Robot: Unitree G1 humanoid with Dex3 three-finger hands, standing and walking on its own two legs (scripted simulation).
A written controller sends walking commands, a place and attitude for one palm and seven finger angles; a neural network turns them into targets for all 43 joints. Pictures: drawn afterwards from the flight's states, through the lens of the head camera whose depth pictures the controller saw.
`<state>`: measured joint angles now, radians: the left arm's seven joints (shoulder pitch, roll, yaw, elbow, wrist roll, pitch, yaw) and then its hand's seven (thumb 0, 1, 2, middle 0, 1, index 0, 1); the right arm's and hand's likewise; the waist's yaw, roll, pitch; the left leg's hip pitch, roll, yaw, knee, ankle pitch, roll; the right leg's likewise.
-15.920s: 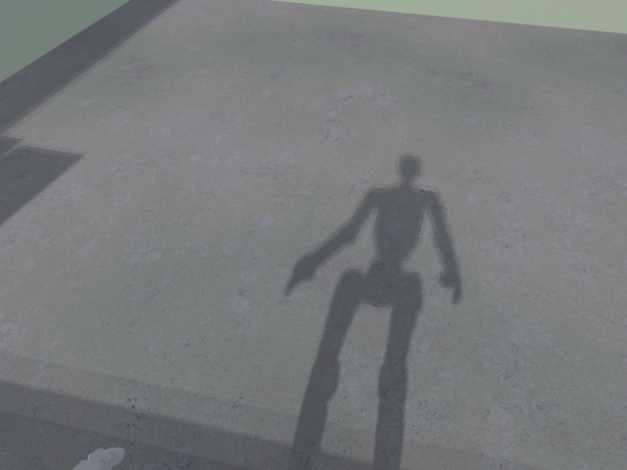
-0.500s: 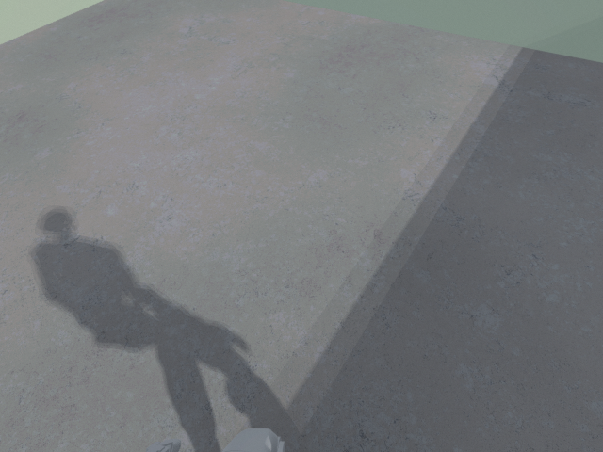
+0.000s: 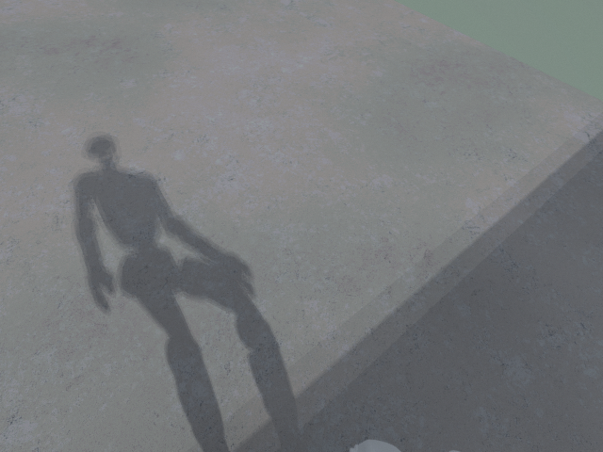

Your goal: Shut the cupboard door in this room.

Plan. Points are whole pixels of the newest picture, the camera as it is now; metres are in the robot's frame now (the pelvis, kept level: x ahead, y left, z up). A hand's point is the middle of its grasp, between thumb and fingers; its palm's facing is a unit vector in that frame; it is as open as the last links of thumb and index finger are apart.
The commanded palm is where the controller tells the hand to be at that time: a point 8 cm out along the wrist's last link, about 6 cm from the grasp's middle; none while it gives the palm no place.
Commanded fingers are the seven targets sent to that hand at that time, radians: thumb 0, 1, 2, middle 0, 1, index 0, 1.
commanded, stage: turn or walk to find it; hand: left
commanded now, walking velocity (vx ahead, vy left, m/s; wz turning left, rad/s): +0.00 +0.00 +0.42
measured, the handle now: out of the picture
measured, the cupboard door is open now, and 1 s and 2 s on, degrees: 89 89 89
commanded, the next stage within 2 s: none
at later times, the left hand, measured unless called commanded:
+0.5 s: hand out of the picture +0.02 +0.15 -0.15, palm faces +0.22 -0.94 -0.26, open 7.3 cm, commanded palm none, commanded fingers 0.00 0.90 0.90 -0.20 -0.30 -0.20 -0.30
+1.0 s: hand out of the picture -0.09 +0.23 -0.17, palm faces +0.45 -0.86 -0.24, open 7.3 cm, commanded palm none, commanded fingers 0.00 0.90 0.90 -0.20 -0.30 -0.20 -0.30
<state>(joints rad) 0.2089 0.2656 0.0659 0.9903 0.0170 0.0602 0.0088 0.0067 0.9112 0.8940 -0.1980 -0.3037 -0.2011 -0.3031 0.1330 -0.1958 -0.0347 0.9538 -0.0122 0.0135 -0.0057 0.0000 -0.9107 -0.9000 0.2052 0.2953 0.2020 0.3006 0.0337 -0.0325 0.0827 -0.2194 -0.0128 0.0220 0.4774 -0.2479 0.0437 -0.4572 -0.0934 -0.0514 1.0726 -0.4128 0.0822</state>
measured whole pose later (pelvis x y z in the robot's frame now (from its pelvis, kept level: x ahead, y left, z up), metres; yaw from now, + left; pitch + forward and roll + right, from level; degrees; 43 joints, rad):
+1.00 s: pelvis -0.06 +0.01 +0.00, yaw +24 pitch +0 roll -1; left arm 0.18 0.27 0.06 0.98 0.02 0.06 0.01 0.01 0.91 0.89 -0.20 -0.30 -0.20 -0.30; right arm 0.15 -0.19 -0.03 0.95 -0.01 0.01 -0.01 0.00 -0.91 -0.90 0.21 0.30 0.20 0.30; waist 0.03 -0.03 0.07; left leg -0.20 -0.03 0.00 0.44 -0.23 0.05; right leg -0.46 -0.09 -0.03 1.06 -0.38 0.10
